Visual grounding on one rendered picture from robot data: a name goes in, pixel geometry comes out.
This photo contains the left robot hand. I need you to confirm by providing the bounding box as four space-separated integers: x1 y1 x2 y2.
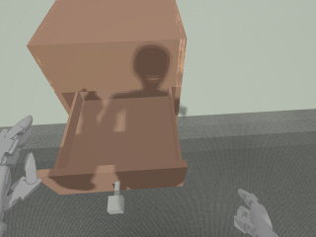
0 115 41 221

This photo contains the drawer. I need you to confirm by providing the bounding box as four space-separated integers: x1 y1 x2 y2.
37 87 188 195

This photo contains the cabinet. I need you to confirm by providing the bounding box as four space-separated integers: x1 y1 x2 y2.
27 0 188 124

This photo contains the handle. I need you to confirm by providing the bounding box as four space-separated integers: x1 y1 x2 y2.
107 181 124 214

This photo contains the right robot hand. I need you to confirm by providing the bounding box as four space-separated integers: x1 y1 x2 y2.
234 189 273 237

